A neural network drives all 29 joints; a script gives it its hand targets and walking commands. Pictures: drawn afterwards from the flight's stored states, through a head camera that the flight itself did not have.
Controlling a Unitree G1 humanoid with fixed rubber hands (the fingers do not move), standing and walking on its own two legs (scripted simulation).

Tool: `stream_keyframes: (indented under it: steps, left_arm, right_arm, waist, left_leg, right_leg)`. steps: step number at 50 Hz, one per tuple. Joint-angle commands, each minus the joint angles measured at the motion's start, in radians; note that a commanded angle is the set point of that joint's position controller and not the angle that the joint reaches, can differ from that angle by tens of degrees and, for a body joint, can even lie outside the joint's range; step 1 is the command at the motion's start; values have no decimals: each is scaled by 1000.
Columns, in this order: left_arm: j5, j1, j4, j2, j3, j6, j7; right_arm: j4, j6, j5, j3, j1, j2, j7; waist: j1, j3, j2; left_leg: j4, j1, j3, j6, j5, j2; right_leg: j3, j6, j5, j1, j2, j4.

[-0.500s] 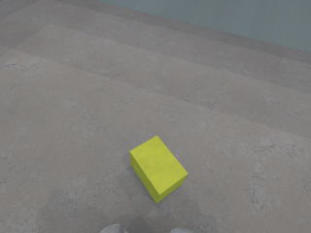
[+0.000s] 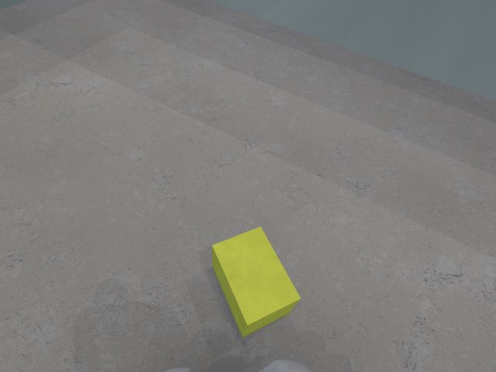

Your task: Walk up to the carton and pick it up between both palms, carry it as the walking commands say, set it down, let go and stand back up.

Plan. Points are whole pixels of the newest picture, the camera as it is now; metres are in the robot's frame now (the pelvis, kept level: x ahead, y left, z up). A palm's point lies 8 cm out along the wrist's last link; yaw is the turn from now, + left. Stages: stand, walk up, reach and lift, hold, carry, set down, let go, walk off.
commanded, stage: walk up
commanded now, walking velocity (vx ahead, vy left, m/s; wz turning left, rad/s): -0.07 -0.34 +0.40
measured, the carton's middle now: (251, 280) +0.47 -0.07 -0.65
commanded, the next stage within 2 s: none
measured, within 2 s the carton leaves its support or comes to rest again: neither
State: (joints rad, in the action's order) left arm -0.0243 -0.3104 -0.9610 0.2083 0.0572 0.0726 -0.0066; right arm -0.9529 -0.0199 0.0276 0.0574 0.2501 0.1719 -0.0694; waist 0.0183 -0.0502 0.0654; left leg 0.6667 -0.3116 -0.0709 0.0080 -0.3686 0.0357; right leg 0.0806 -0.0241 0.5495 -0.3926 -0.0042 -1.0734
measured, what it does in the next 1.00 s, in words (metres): steps to the right, turning left: right foot, then left foot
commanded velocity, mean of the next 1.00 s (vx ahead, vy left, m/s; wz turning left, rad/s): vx -0.03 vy -0.14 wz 0.32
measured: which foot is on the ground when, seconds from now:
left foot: down 0.00-0.30, up 0.32-0.64, down 0.66-0.90, up 0.92-1.00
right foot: up 0.00-0.28, down 0.30-0.66, up 0.68-0.88, down 0.90-1.00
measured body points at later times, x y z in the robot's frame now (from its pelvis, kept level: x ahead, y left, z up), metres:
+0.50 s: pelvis +0.05 -0.18 +0.01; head +0.09 -0.19 +0.46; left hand +0.04 +0.07 -0.12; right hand +0.18 -0.44 -0.14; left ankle +0.00 -0.08 -0.64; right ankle +0.04 -0.28 -0.72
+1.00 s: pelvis +0.07 -0.25 +0.00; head +0.13 -0.26 +0.44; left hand +0.01 +0.02 -0.12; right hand +0.28 -0.43 -0.16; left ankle +0.02 -0.14 -0.66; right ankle +0.15 -0.37 -0.72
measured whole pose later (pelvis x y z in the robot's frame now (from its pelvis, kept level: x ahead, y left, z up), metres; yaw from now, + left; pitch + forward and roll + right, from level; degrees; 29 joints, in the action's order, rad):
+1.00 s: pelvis +0.07 -0.25 +0.00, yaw +23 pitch -1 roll +2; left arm -0.03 -0.24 -0.86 0.21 0.01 0.04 -0.07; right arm -0.86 -0.13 0.03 0.07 0.10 0.25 0.02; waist 0.04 -0.15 -0.05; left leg 1.09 -0.47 -0.03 -0.07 -0.56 -0.04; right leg 0.14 -0.04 0.33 -0.34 0.19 -0.71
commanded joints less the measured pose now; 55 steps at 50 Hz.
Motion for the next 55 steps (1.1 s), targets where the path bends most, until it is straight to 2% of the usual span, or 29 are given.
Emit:
stream_keyframes:
  steps: [1, 2, 3, 4, 7, 8, 11, 12, 13, 15, 16, 17, 20, 23, 30, 33, 34, 35, 36, 37, 40, 43, 44, 45, 46, 47, 51, 53, 55]
  left_arm:
    - [-4, 92, 143, 76, 29, -15, 6]
    - [-14, 8, 115, 52, 4, -31, 8]
    - [-29, 106, 166, 87, 28, -4, 14]
    - [-32, 126, 195, 78, 30, 6, 17]
    - [-22, 99, 188, 62, 8, 6, 32]
    - [-18, 119, 204, 53, 10, 10, 38]
    - [-9, 115, 206, 94, 1, -6, 48]
    - [-1, 42, 193, 84, -14, -15, 54]
    - [-5, 25, 177, 69, -8, -25, 50]
    - [-8, -121, 112, 119, 15, -42, 23]
    - [-12, -200, 113, 247, 48, -49, 14]
    - [-5, -122, 134, 285, 44, -47, 12]
    - [-11, 38, 173, 176, 10, -55, -6]
    - [-9, -1, 131, 132, -6, -76, -31]
    - [-8, -55, 54, 146, 5, -74, -40]
    - [7, -76, 41, 128, -9, -84, -37]
    - [13, -108, 66, 62, -32, -97, -27]
    - [3, -32, 96, 44, -30, -78, -33]
    - [-2, 34, 114, 77, -20, -67, -27]
    - [-2, 37, 114, 96, -11, -54, -29]
    - [6, -86, 79, 109, -15, -50, -53]
    - [6, -109, 80, 101, -13, -41, -51]
    - [12, -169, 54, 136, -3, -45, -60]
    - [3, -214, 74, 202, 14, -49, -67]
    - [-7, -203, 82, 292, 27, -38, -78]
    - [-14, -197, 100, 320, 34, -36, -83]
    - [-6, 34, 138, 240, 21, -26, -67]
    - [-7, 102, 168, 263, 45, -30, -63]
    - [-14, 85, 151, 257, 53, -30, -57]
  right_arm:
    - [27, -2, 4, 30, 167, 213, -19]
    - [52, 19, 6, 11, -15, 142, -13]
    - [36, -1, 4, 55, 69, 214, -18]
    - [2, 6, 6, 55, 196, 228, -19]
    - [17, 2, 3, 60, 85, 235, -7]
    - [24, 6, 9, 68, 79, 232, 11]
    - [65, -8, 11, 87, 1, 288, 26]
    - [79, -15, 7, 94, -59, 299, 35]
    - [83, -19, -1, 97, -30, 292, 33]
    - [79, -18, 4, 71, -2, 225, 26]
    - [114, -15, 8, 46, 33, 152, 28]
    - [125, -27, 16, 37, 5, 136, 23]
    - [98, -34, 13, 47, -30, 145, 38]
    - [106, -34, 3, 41, -12, 125, 51]
    - [166, -16, -8, 6, -93, 92, 61]
    - [120, 8, 4, 16, -5, 148, 50]
    - [114, 17, 11, 40, 47, 249, 39]
    - [118, 10, -9, 39, 33, 250, 43]
    - [91, -1, -3, 31, 55, 248, 35]
    - [102, -8, -10, 33, -16, 243, 30]
    - [128, -48, -21, 53, -160, 236, 39]
    - [115, -51, -16, 43, -142, 191, 51]
    - [138, -53, -17, 48, -159, 210, 57]
    - [179, -52, -18, 41, -165, 181, 69]
    - [186, -73, -3, 38, -146, 166, 76]
    - [185, -94, 10, 42, -105, 172, 79]
    - [171, -97, -2, 31, -123, 165, 101]
    - [184, -102, -2, 12, -93, 164, 110]
    - [160, -98, -3, -3, -108, 158, 117]
  waist:
    - [-67, -40, -223]
    - [-36, 75, -323]
    - [-46, -8, -238]
    - [-53, 22, -208]
    - [-21, 11, -205]
    - [-28, 28, -327]
    - [-24, 78, -308]
    - [-5, 82, -412]
    - [14, 98, -350]
    - [83, 114, -33]
    - [107, 92, 371]
    - [85, 57, 392]
    - [14, 8, 171]
    - [4, 55, 168]
    - [-5, 65, 43]
    - [-78, 112, -156]
    - [-86, 183, -434]
    - [-88, 95, -484]
    - [-94, 79, -406]
    - [-63, 30, -273]
    - [-5, 88, -315]
    - [46, 143, -110]
    - [79, 157, -22]
    - [105, 182, 104]
    - [77, 118, 274]
    - [60, 103, 186]
    - [-9, 70, 223]
    - [-24, 106, 315]
    - [-28, 101, 218]
  left_leg:
    - [-289, 171, 432, 206, 814, 389]
    - [-286, 160, 168, 138, 570, 298]
    - [-282, 159, 376, 171, 756, 344]
    - [-293, 158, 402, 162, 757, 354]
    - [-337, 120, 270, 135, 522, 291]
    - [-371, 36, 280, 112, 433, 274]
    - [-394, -10, 273, 92, 101, 213]
    - [-372, -21, 217, 65, 56, 197]
    - [-340, -81, 216, 61, -25, 171]
    - [-77, -209, 168, -3, -40, 45]
    - [279, -370, 60, -38, -297, -94]
    - [448, -453, 51, -49, -293, -10]
    - [587, -388, 79, -39, -138, 2]
    - [559, -290, 45, -37, -112, -7]
    - [57, -44, 44, -10, -59, -26]
    - [-232, 282, 82, 51, 412, 38]
    - [-209, 445, 309, 105, 817, 264]
    - [-244, 338, 442, 253, 973, 382]
    - [-284, 289, 473, 280, 940, 387]
    - [-263, 246, 357, 248, 1059, 359]
    - [-167, 216, 127, 130, 1136, 196]
    - [-76, 198, 68, 76, 959, 122]
    - [2, 89, 47, 51, 827, 73]
    - [160, -100, -21, -14, 453, -25]
    - [396, -251, 22, -73, -235, -64]
    - [520, -301, 106, -86, -313, -33]
    - [535, -174, 97, -107, -137, -31]
    - [449, -114, 82, -107, -119, -15]
    - [332, -46, 45, -102, -110, -13]
  right_leg:
    - [-159, -45, -43, -262, 67, -185]
    - [-98, -39, -131, -178, 91, -74]
    - [-124, -55, -62, -217, 87, -118]
    - [-123, -55, -74, -226, 71, -104]
    - [-86, -52, -178, -159, 92, 91]
    - [-80, -51, -209, -77, 91, 150]
    - [-31, -41, -189, 71, 57, 297]
    - [-31, -29, -215, 112, 62, 380]
    - [13, -21, -272, 233, 56, 507]
    - [6, -8, -277, 406, 99, 678]
    - [-279, 14, -254, 410, 355, 852]
    - [-362, 123, -106, 287, 450, 899]
    - [-159, 115, -313, 190, 287, 794]
    - [-93, 177, -776, 228, 273, 716]
    - [-143, 193, -838, 235, 342, 688]
    - [-34, 91, -851, 147, 252, 462]
    - [31, 20, -604, -38, 146, 270]
    - [20, -21, 11, -119, 73, 150]
    - [-40, -14, 87, -145, 72, 63]
    - [-56, -12, 83, -128, 88, 30]
    - [-9, 8, -26, -3, 108, 214]
    - [69, 16, -292, 116, 117, 469]
    - [60, 32, -571, 232, 156, 532]
    - [-147, 99, -901, 347, 363, 620]
    - [-393, 209, -1164, 332, 598, 722]
    - [-412, 266, -1226, 324, 638, 694]
    - [-168, 159, -757, 123, 422, 705]
    - [-96, 142, -669, 107, 410, 703]
    - [-63, 132, -534, 74, 388, 711]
